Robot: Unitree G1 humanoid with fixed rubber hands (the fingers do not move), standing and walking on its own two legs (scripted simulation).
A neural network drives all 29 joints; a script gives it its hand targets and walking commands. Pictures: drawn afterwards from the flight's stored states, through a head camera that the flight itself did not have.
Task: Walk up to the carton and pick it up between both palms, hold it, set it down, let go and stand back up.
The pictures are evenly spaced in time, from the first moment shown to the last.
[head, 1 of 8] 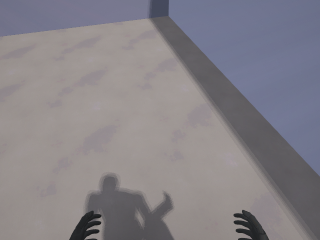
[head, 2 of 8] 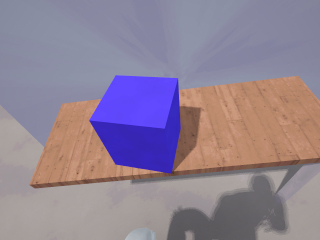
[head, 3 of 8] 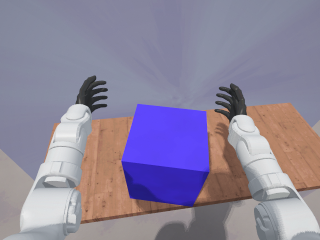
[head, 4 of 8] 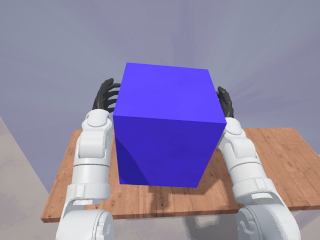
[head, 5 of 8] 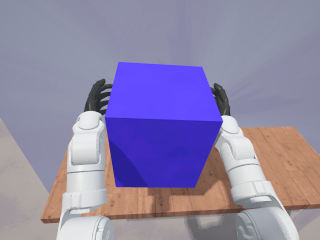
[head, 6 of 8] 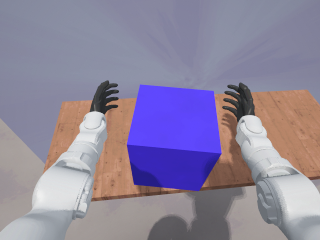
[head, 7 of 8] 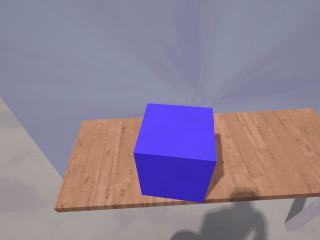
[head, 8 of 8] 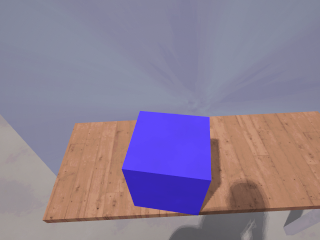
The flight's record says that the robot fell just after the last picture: no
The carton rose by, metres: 0.22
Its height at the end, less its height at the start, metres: +0.00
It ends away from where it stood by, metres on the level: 0.02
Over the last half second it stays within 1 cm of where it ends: yes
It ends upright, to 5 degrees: yes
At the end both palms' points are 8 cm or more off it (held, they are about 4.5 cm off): yes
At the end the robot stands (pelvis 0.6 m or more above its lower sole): yes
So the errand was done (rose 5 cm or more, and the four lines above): yes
